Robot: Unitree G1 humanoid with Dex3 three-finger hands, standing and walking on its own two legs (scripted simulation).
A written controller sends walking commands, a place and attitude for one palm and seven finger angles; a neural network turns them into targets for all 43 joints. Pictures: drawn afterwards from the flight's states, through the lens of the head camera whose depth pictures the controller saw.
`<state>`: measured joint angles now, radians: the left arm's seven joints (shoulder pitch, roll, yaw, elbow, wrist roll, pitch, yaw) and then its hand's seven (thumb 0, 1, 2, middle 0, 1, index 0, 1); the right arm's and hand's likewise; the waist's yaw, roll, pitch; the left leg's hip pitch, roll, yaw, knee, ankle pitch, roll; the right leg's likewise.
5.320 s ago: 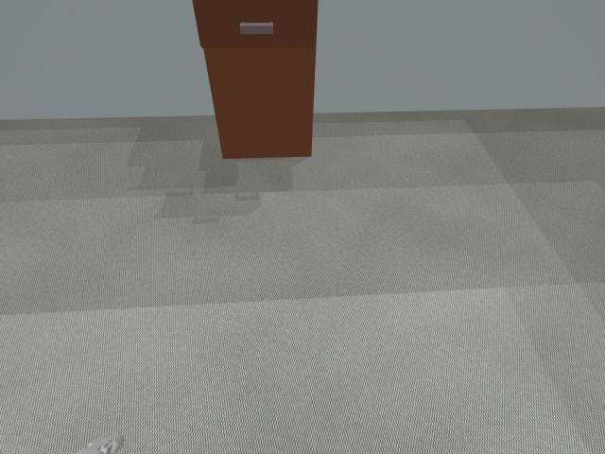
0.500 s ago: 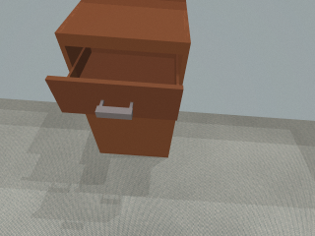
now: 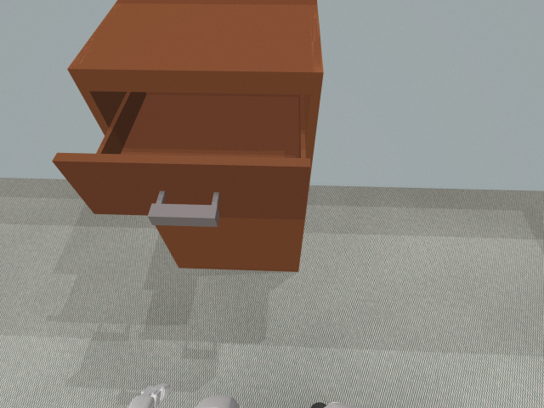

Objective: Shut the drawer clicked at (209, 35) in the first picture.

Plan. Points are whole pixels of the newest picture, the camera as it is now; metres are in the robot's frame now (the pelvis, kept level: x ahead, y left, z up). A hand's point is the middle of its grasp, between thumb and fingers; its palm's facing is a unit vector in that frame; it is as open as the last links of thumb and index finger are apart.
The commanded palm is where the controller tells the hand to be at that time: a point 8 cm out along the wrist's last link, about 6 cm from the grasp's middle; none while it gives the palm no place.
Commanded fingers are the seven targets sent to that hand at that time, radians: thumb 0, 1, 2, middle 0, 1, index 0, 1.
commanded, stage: come to a stop and stand still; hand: left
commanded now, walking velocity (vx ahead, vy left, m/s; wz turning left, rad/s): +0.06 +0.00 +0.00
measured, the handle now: (186, 205) +0.44 +0.18 -0.02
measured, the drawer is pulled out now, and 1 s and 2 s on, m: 0.19 0.19 0.19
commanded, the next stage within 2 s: look again from close up in 1.14 s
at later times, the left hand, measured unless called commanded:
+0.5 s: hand out of the picture -0.07 +0.27 -0.17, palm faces +0.04 -0.97 -0.25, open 7.4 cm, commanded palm none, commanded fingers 0.00 0.90 0.90 -0.20 -0.30 -0.20 -0.30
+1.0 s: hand out of the picture -0.13 +0.27 -0.17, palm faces +0.01 -0.98 -0.19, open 7.4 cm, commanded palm none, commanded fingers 0.00 0.90 0.90 -0.20 -0.30 -0.20 -0.30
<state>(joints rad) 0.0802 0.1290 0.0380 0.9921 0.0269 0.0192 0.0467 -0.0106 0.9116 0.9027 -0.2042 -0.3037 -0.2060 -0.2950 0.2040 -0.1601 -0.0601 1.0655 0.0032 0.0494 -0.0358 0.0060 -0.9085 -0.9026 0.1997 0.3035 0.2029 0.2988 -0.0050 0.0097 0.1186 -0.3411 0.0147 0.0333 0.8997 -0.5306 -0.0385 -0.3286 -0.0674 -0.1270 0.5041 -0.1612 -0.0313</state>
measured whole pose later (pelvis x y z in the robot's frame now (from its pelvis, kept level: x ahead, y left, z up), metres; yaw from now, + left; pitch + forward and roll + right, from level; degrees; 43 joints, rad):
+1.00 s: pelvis -0.11 +0.10 +0.00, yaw -2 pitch -1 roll -1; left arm 0.39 0.12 0.00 1.04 0.02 0.01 0.04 0.00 0.91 0.90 -0.20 -0.30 -0.20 -0.29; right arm 0.30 -0.17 -0.02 1.05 -0.01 0.02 -0.02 0.01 -0.93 -0.90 0.20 0.30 0.21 0.30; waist -0.01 0.03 0.00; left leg -0.28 -0.06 0.14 0.35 -0.07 0.10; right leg -0.15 0.00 -0.03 0.43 -0.26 -0.01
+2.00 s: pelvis -0.15 +0.10 +0.01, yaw -1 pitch +0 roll -2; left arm 0.44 0.11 0.03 1.05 0.02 0.03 0.02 0.00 0.90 0.90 -0.20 -0.30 -0.20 -0.29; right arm 0.30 -0.13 -0.03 1.08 -0.02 0.06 -0.02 0.01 -0.91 -0.90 0.20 0.30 0.20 0.30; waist 0.00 -0.01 -0.02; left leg -0.41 -0.06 0.06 0.52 -0.33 0.01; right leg -0.23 0.04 -0.01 0.46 -0.38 -0.07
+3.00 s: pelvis +0.07 -0.01 -0.01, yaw +0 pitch +0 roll -2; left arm 0.19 0.20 0.05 1.01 0.01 -0.03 0.04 -0.04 0.93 0.90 -0.20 -0.30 -0.20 -0.29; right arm 0.18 -0.18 -0.05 0.98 -0.02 -0.04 -0.03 0.00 -0.91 -0.90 0.20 0.30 0.20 0.30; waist 0.00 -0.01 0.05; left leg -0.37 0.06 0.10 0.63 -0.19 -0.01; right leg -0.20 0.03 -0.17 0.52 -0.32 -0.05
